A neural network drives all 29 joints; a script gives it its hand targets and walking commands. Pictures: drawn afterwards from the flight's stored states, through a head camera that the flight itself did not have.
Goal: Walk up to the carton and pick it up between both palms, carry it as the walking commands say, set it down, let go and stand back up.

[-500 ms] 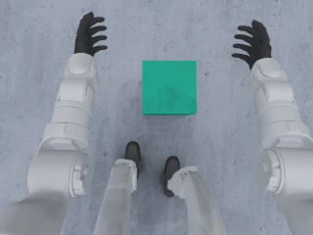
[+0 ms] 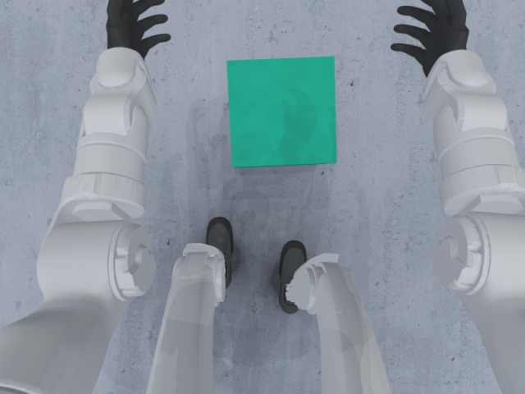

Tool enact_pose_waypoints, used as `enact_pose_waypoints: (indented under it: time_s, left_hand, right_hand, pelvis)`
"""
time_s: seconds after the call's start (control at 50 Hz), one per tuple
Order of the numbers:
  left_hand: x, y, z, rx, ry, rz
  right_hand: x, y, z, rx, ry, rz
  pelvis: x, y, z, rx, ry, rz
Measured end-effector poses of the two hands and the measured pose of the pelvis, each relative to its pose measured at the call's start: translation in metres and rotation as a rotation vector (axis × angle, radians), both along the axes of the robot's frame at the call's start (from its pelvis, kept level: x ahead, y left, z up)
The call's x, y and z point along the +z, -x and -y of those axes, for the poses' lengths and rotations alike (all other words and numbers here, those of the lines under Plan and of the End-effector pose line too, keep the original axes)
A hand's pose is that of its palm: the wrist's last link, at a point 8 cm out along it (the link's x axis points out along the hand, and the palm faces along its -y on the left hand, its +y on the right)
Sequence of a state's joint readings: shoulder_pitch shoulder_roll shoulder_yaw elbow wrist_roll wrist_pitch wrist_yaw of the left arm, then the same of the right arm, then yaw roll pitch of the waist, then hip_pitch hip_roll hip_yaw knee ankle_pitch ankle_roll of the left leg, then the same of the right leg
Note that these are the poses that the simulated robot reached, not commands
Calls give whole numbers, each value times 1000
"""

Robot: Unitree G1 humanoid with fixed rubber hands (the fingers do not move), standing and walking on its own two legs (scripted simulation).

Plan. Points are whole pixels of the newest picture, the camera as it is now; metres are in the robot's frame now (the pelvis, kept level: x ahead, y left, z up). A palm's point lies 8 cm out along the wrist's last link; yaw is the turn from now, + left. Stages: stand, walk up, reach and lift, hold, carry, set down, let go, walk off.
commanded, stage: reach and lift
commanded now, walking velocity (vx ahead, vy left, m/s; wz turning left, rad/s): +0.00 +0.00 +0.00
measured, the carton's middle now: (279, 120) +0.51 -0.01 -0.50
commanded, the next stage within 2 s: none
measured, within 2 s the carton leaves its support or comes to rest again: neither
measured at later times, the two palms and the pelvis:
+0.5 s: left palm (175, 86) +0.53 +0.19 -0.29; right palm (387, 90) +0.54 -0.18 -0.29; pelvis -0.05 +0.00 -0.15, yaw +0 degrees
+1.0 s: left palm (193, 104) +0.52 +0.18 -0.42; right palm (362, 111) +0.53 -0.18 -0.42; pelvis -0.05 +0.00 -0.23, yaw -1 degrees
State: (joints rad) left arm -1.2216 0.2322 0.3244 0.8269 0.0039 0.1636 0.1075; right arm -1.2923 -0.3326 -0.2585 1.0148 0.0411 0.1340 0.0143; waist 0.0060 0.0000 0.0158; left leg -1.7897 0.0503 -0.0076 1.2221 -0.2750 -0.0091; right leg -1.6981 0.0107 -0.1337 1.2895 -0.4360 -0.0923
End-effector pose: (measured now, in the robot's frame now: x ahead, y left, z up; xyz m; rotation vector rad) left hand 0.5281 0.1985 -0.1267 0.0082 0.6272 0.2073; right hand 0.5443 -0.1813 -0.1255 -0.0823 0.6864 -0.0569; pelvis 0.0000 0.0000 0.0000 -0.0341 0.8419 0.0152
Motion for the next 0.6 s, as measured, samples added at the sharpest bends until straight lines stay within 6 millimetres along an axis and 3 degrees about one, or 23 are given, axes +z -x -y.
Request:
enact_pose_waypoints:
  time_s: [0.1, 0.26, 0.3, 0.44, 0.6]
  left_hand:
    - [-44, 2, 2, 13, -13, -16]
    - [-113, 6, 0, 52, -15, -10]
    - [-131, 10, 3, 58, 6, -32]
    - [-155, 6, 10, 51, 13, -27]
    - [-187, -1, 19, 26, 35, -33]
  right_hand:
    - [-39, 0, -1, -23, -13, 15]
    - [-100, -3, -1, -69, -53, 88]
    - [-118, 2, -1, -70, -45, 58]
    - [-152, 6, 1, -84, -48, 22]
    - [-185, 6, 0, -88, -56, -20]
  pelvis:
    - [-39, 10, -1, -5, -2, 19]
    - [-80, 40, 0, -5, -17, 285]
    - [-95, 43, 1, -8, -21, 275]
    - [-137, 52, 3, -20, -31, 287]
    - [-172, 57, 3, -32, -35, 292]
